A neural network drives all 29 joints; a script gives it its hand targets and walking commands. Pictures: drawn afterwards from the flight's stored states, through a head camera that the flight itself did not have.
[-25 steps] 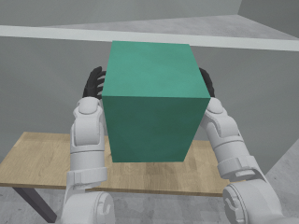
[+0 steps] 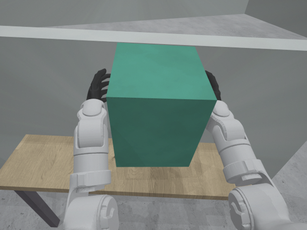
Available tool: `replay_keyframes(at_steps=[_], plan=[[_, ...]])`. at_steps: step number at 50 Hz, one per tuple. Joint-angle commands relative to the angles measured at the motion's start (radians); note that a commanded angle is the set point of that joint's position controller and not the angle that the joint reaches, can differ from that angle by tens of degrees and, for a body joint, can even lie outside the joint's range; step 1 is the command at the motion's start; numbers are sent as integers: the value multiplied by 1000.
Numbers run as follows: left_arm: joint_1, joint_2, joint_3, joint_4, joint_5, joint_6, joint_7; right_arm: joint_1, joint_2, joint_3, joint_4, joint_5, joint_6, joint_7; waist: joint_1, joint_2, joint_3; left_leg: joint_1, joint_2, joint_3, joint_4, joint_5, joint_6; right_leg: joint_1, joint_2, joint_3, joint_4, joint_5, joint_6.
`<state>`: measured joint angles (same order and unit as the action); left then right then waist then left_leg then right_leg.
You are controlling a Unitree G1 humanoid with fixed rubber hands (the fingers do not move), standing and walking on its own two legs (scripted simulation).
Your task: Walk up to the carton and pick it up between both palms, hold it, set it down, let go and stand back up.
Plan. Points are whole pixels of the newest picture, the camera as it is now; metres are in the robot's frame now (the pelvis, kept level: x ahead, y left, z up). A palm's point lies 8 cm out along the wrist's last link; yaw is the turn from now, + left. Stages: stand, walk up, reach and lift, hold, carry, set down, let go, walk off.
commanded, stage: hold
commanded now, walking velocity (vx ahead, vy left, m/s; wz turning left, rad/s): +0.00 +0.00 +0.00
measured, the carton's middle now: (154, 107) +0.37 +0.00 +0.16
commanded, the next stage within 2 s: set down in 1.16 s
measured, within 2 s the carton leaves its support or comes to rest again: neither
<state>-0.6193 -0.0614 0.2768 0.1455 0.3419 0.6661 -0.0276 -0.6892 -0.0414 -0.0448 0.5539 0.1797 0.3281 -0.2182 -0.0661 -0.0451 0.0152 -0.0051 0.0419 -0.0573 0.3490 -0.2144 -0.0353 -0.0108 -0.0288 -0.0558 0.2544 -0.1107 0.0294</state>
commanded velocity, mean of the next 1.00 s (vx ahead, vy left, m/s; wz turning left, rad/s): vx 0.00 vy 0.00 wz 0.00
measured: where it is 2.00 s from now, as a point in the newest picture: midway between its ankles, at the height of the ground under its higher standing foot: outside the picture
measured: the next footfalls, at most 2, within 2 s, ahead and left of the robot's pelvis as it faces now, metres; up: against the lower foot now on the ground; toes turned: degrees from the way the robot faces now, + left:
none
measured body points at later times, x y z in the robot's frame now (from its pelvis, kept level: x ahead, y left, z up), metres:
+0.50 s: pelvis +0.00 +0.00 +0.00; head -0.04 +0.03 +0.45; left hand +0.38 +0.15 +0.19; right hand +0.38 -0.14 +0.19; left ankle +0.00 +0.14 -0.75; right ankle +0.03 -0.14 -0.75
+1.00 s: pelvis +0.00 +0.00 +0.00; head -0.05 +0.03 +0.45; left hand +0.38 +0.15 +0.20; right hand +0.38 -0.14 +0.19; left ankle +0.00 +0.14 -0.75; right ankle +0.03 -0.14 -0.75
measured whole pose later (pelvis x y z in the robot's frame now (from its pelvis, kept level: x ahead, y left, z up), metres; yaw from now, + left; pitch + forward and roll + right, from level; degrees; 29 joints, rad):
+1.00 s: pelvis +0.00 +0.00 +0.00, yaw +0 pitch -8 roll -1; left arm -0.60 -0.06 0.26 0.11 0.33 0.67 -0.02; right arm -0.67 -0.04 -0.03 0.52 0.19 0.32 -0.22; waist -0.08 -0.05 0.01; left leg 0.00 0.04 -0.06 0.36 -0.22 -0.04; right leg 0.00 -0.03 -0.06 0.25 -0.11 0.03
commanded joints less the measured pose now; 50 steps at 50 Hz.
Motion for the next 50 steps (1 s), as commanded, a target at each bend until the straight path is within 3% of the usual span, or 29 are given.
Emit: replay_keyframes(at_steps=[1, 2, 7, 8, 9, 13, 15, 19, 22, 23, 24, 26, 27, 29, 31, 32, 33, 34, 35, 36, 37, 39, 42, 43, 44, 45, 47, 48, 50], plan=[[-656, -590, -447, -17, -167, -51, -140, -829, 618, 372, -317, 63, -92, 137, 20, 56, -351, -59, -97, 82, -68, 185, 3, 156, 89, -32, 1, 35, -5], [-614, -590, -448, -15, -167, -50, -140, -841, 616, 383, -354, 75, -100, 129, 20, 37, -375, -50, -100, 84, -51, 222, 5, 192, 91, -31, 3, 91, 4], [-616, -600, -506, -97, -181, -65, -137, -740, 618, 427, -338, 99, -89, 99, -38, 69, -407, 20, -111, 69, 0, 387, -22, 201, 96, -28, 20, 245, 12], [-610, -576, -489, -103, -180, -62, -141, -733, 613, 424, -330, 96, -79, 99, -27, 59, -398, 14, -111, 71, -5, 368, -14, 209, 93, -19, 17, 240, 14], [-605, -562, -475, -51, -164, -53, -148, -718, 600, 391, -299, 76, -66, 97, -44, 51, -352, -1, -111, 73, -26, 300, -11, 198, 87, -31, 5, 180, 12], [-580, -555, -412, -4, -131, -36, -159, -751, 596, 368, -297, 53, -74, 114, -7, 47, -288, -69, -104, 84, -72, 175, 11, 190, 87, -34, -4, 48, 5], [-603, -577, -452, -43, -154, -41, -154, -794, 601, 372, -334, 70, -89, 118, -3, 76, -330, -60, -101, 85, -52, 245, -7, 194, 90, -38, 8, 92, -4], [-630, -587, -490, -79, -169, -59, -139, -777, 621, 417, -349, 96, -93, 118, -12, 99, -394, 5, -106, 73, -10, 356, -23, 189, 95, -32, 18, 178, -4], [-638, -567, -454, -44, -152, -54, -141, -756, 606, 375, -281, 59, -81, 119, -9, 61, -312, -51, -103, 73, -56, 204, 1, 164, 89, -36, 0, 52, 2], [-624, -579, -456, -35, -157, -53, -140, -792, 606, 383, -338, 64, -89, 124, 0, 52, -352, -48, -101, 73, -55, 219, -1, 189, 95, -40, -1, 64, 2], [-638, -578, -469, -27, -168, -54, -140, -776, 602, 363, -305, 60, -88, 127, -27, 84, -328, -54, -101, 72, -62, 197, -9, 170, 84, -37, 3, 47, -4], [-621, -604, -489, -62, -175, -59, -130, -814, 615, 394, -369, 85, -108, 126, -5, 94, -405, -16, -101, 76, -33, 291, -13, 174, 95, -34, 11, 117, -6], [-608, -583, -486, -68, -184, -60, -128, -781, 609, 412, -359, 85, -102, 121, -9, 70, -409, -14, -104, 70, -18, 333, -13, 185, 96, -36, 20, 161, -2], [-609, -614, -516, -93, -185, -59, -131, -770, 582, 406, -358, 92, -98, 114, -35, 91, -404, 24, -96, 58, -3, 398, -34, 181, 106, -38, 17, 182, -9], [-589, -590, -497, -61, -172, -51, -134, -742, 572, 407, -322, 92, -84, 113, -24, 80, -367, 14, -92, 65, -17, 347, -33, 178, 101, -38, 9, 148, -5], [-599, -572, -465, -65, -157, -50, -136, -754, 577, 405, -318, 86, -80, 116, 1, 55, -343, -10, -94, 72, -35, 296, -18, 171, 99, -38, 1, 108, -1], [-609, -575, -469, -57, -164, -45, -141, -717, 575, 370, -283, 62, -77, 116, -26, 70, -315, -28, -96, 77, -43, 259, -19, 176, 92, -40, -3, 85, -3], [-601, -568, -463, -79, -165, -47, -143, -725, 594, 399, -323, 79, -83, 118, -10, 57, -336, -13, -94, 78, -38, 300, -16, 191, 92, -35, 5, 134, -1], [-585, -581, -480, -67, -168, -46, -142, -758, 589, 405, -368, 85, -87, 118, -13, 70, -371, -4, -95, 75, -29, 320, -18, 203, 90, -37, 8, 149, -5], [-588, -576, -474, -55, -165, -42, -142, -725, 588, 396, -319, 76, -80, 113, -32, 64, -330, -15, -104, 79, -26, 321, -22, 199, 92, -38, 4, 159, 1], [-577, -575, -476, -101, -167, -49, -143, -744, 605, 419, -363, 92, -84, 114, -5, 52, -376, -6, -103, 75, -18, 358, -17, 223, 98, -36, 12, 198, -3], [-566, -566, -469, -58, -159, -41, -146, -734, 586, 417, -353, 87, -79, 103, -29, 66, -358, 18, -107, 81, -17, 346, -20, 219, 91, -31, 7, 214, 3], [-594, -607, -542, -173, -196, -56, -139, -732, 613, 455, -411, 110, -90, 100, -28, 79, -442, 44, -112, 75, 9, 437, -34, 227, 101, -32, 26, 279, 6], [-615, -592, -548, -167, -206, -63, -136, -747, 615, 463, -446, 114, -87, 100, -27, 70, -454, 9, -115, 64, 11, 421, -31, 229, 102, -35, 25, 263, 7], [-627, -579, -536, -167, -189, -65, -128, -704, 604, 450, -371, 111, -76, 106, -21, 101, -419, 28, -106, 63, 1, 418, -34, 205, 99, -25, 20, 255, 0], [-614, -604, -549, -159, -205, -61, -124, -738, 615, 456, -422, 110, -85, 107, -26, 87, -420, 26, -108, 63, 5, 417, -35, 192, 100, -33, 20, 236, -4], [-593, -575, -485, -58, -159, -43, -134, -721, 581, 396, -318, 76, -63, 113, -28, 92, -277, -19, -105, 69, -38, 270, -24, 158, 91, -43, -2, 104, 0], [-596, -587, -506, -81, -176, -44, -136, -750, 591, 405, -367, 83, -77, 115, -16, 72, -324, -25, -94, 69, -46, 257, -23, 170, 97, -46, 3, 84, -6], [-603, -579, -468, -55, -160, -36, -138, -761, 581, 390, -321, 76, -75, 127, -4, 74, -298, -43, -95, 71, -57, 240, -12, 164, 92, -38, 2, 66, -11]])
